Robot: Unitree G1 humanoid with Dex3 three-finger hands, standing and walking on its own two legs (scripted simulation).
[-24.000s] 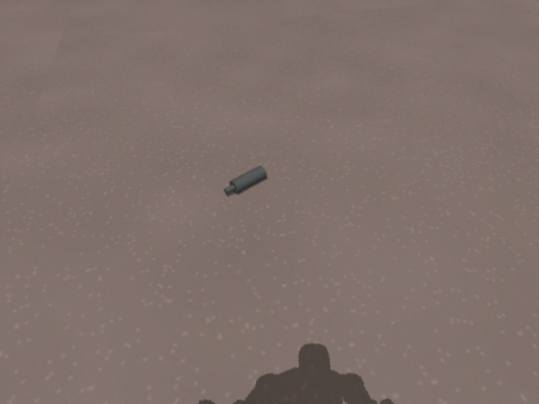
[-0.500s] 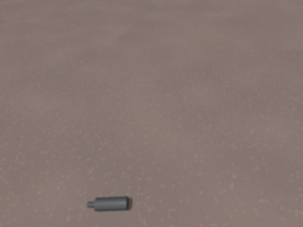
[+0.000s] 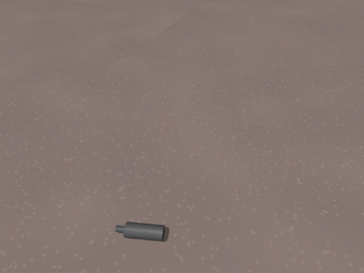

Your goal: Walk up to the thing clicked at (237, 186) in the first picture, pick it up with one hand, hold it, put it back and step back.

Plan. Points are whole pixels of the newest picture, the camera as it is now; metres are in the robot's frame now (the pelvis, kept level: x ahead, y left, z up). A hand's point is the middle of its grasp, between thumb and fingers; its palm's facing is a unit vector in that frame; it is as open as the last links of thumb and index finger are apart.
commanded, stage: stand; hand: left
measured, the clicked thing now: (139, 230) +0.49 +0.24 -0.71
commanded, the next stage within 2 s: walk up in 0.92 s
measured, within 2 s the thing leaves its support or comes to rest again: neither
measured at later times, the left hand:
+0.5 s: hand out of the picture +0.10 +0.26 -0.11, palm faces -0.04 -0.92 -0.38, open 7.4 cm
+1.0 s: hand out of the picture +0.09 +0.26 -0.12, palm faces -0.03 -0.94 -0.34, open 7.4 cm
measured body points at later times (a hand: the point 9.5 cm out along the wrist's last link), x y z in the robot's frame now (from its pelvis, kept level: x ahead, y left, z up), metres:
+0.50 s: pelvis +0.00 +0.00 +0.03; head +0.00 -0.01 +0.48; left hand +0.10 +0.31 -0.09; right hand +0.07 -0.30 -0.11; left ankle +0.03 +0.15 -0.71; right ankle +0.06 -0.13 -0.71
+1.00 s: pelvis +0.01 +0.00 +0.03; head +0.04 +0.00 +0.48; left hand +0.09 +0.30 -0.10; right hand +0.08 -0.31 -0.10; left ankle +0.03 +0.15 -0.71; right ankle +0.06 -0.13 -0.71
